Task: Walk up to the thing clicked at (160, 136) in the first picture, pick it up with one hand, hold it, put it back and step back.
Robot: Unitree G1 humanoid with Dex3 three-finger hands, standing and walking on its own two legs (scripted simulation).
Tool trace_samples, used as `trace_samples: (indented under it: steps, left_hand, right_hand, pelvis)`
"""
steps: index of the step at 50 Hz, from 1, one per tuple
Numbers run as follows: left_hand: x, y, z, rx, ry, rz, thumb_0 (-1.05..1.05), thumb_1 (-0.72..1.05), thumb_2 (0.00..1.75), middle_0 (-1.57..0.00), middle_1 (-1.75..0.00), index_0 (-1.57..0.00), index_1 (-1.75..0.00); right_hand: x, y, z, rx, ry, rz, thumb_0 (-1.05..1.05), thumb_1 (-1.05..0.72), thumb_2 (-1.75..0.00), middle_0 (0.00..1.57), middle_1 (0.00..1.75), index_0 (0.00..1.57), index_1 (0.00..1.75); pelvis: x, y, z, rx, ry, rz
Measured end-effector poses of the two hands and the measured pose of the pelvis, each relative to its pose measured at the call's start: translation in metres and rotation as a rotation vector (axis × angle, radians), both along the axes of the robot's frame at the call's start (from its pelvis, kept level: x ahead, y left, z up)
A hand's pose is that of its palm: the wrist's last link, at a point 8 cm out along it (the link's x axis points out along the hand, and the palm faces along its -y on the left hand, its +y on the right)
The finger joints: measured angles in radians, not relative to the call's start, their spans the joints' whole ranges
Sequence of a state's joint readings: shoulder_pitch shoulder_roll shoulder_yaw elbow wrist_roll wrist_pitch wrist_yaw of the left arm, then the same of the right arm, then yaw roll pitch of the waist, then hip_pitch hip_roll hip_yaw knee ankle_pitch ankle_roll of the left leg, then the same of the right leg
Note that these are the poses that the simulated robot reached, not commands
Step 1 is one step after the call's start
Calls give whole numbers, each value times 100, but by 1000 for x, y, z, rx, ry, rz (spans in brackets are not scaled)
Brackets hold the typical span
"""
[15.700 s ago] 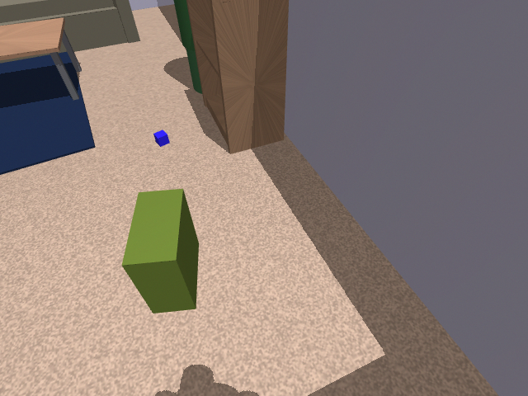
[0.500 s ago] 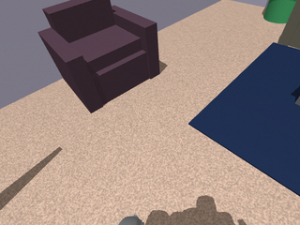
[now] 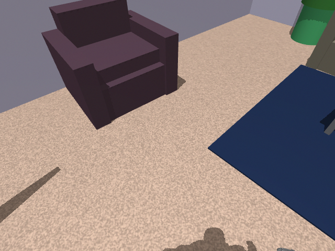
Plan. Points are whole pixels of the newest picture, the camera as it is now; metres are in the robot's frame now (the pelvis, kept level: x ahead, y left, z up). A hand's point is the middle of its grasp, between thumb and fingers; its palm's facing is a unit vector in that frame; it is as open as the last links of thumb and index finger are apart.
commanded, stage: walk up
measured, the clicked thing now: out of the picture -0.41 -1.41 -0.73
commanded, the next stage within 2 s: stand in 0.72 s
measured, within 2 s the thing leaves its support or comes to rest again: neither
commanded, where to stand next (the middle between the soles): +0.08 -0.01 m, yaw +0 degrees
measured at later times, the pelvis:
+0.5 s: pelvis +0.02 +0.00 +0.02, yaw +0 degrees
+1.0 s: pelvis +0.03 +0.01 +0.02, yaw +0 degrees
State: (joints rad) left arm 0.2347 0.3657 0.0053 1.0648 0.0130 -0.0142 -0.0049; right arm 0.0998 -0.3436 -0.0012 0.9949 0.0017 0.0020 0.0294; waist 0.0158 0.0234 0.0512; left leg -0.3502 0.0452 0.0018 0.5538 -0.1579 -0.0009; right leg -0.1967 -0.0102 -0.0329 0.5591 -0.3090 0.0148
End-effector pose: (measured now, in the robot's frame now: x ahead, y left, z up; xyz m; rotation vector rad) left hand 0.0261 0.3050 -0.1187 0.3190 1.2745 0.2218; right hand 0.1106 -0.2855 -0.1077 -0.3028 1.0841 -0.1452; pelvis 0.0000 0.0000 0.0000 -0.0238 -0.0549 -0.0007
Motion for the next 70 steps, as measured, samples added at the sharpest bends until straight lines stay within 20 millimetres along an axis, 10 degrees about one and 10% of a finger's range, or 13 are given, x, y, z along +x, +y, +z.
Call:
trace_samples:
  steps: [26,51,70]
  left_hand:
    - [93,-8,11,-39,-89,-50,0,91,90,-20,-30,-20,-29]
    - [59,1,11,-16,18,-9,0,91,90,-20,-30,-20,-29]
    - [87,-5,11,-24,-15,-27,0,91,90,-20,-30,-20,-29]
  right_hand:
    - [-18,-10,9,-38,140,-84,0,-90,-90,20,30,20,30]
    - [-1,-3,6,-19,131,-70,0,-90,-90,21,30,20,30]
    - [11,-7,7,-27,139,-74,0,-90,-90,20,30,20,30]
  pelvis:
    - [25,4,15,8,12,0]
    - [34,6,17,15,23,-2]
    - [48,4,17,19,31,-3]
